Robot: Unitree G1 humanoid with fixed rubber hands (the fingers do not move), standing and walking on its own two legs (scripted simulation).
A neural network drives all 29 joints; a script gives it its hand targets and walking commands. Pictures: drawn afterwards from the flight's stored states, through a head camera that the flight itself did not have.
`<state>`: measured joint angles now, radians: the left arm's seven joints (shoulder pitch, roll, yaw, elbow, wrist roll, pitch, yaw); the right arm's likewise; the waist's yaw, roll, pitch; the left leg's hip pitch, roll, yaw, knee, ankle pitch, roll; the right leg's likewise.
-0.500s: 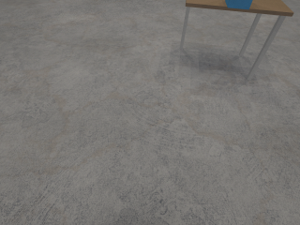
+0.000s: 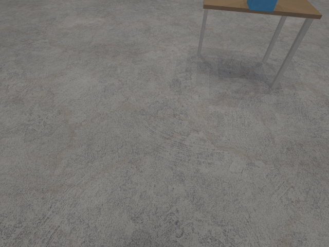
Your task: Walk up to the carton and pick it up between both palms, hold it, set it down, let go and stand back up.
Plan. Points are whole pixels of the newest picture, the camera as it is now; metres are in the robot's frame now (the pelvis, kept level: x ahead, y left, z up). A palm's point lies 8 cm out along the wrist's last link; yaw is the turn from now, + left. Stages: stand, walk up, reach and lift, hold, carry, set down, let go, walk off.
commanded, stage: stand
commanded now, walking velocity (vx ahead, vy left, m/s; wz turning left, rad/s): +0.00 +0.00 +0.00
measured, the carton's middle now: out of the picture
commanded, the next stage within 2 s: walk up in 0.32 s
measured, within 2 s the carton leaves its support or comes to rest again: neither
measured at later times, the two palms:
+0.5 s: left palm out of the picture +0.08 +0.28 -0.13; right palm out of the picture +0.07 -0.29 -0.12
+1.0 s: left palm (88, 236) +0.19 +0.21 -0.14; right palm out of the picture +0.14 -0.44 -0.13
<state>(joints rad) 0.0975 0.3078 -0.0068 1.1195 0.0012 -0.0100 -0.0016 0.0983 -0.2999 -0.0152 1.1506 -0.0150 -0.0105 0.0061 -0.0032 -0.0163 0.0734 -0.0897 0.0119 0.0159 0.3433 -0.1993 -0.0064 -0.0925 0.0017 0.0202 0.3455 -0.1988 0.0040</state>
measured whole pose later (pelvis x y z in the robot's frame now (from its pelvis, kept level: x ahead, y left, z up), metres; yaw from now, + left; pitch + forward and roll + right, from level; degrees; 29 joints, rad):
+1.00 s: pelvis +0.11 -0.10 -0.03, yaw -9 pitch -4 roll -4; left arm 0.25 0.37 0.08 1.00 0.02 -0.03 -0.09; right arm 0.20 -0.46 -0.09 1.02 -0.01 -0.05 0.04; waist 0.04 0.10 0.05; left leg -0.40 0.09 0.00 1.09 -0.47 0.04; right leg -0.28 0.02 -0.09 0.67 -0.32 -0.01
